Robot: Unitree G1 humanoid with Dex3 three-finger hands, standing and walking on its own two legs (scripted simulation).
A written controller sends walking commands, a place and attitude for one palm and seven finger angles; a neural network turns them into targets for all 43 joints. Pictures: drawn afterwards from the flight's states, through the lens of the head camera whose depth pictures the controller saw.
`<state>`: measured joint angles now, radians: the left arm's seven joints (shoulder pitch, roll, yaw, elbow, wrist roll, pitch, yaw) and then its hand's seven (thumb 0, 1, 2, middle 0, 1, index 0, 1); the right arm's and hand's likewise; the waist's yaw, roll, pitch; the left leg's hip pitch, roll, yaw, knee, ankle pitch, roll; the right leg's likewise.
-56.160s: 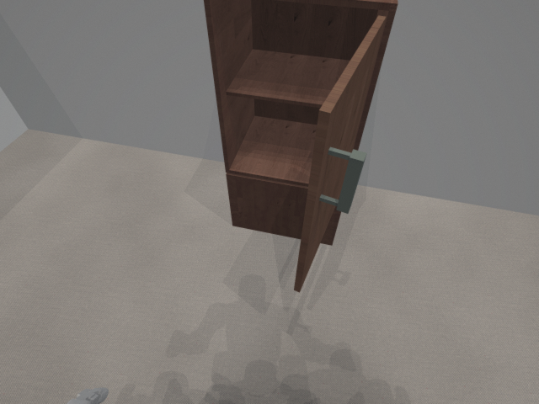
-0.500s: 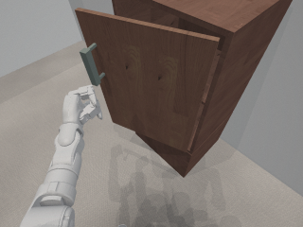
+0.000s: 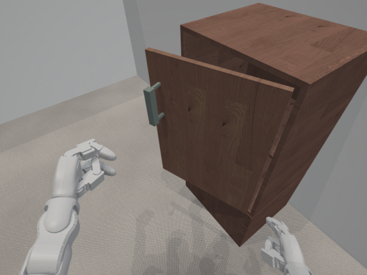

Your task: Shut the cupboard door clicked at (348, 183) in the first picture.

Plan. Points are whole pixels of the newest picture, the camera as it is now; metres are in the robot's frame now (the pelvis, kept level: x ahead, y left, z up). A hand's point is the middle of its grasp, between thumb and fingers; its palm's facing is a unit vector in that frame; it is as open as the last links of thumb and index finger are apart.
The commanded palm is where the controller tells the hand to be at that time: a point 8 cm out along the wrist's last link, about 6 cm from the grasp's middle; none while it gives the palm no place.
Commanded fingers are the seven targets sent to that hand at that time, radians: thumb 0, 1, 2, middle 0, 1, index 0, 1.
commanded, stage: draw the hand back to the body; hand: left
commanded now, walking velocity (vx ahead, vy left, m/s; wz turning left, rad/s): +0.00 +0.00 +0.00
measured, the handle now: (155, 104) +0.63 +0.16 +0.03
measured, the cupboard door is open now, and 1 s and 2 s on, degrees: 20 20 20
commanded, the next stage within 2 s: step back with the hand held close in 0.76 s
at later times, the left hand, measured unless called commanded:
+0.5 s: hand (30, 198) +0.19 +0.27 +0.16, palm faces +0.48 -0.76 -0.43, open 6.9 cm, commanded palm +0.15 +0.30 +0.17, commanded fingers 0.00 0.90 0.90 -0.20 -0.30 -0.20 -0.30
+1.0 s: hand (40, 194) +0.20 +0.26 +0.16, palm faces +0.44 -0.78 -0.44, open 7.4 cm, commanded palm +0.14 +0.29 +0.17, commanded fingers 0.00 0.90 0.90 -0.20 -0.30 -0.20 -0.30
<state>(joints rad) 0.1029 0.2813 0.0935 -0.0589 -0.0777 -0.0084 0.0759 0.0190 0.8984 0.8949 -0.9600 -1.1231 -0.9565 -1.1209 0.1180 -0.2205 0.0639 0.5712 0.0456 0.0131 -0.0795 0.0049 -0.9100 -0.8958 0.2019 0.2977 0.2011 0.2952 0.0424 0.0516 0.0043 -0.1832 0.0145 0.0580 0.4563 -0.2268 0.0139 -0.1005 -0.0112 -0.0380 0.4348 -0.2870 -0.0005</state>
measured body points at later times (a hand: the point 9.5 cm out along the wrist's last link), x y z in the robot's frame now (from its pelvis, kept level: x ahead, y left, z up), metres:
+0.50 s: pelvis +0.01 +0.00 +0.00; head -0.02 -0.03 +0.45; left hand +0.16 +0.31 +0.18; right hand +0.19 -0.23 -0.09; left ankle +0.02 +0.11 -0.74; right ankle -0.03 -0.12 -0.74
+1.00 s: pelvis +0.00 -0.01 +0.00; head -0.01 -0.03 +0.45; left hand +0.17 +0.30 +0.18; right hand +0.19 -0.24 -0.09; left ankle +0.02 +0.11 -0.74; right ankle -0.03 -0.12 -0.74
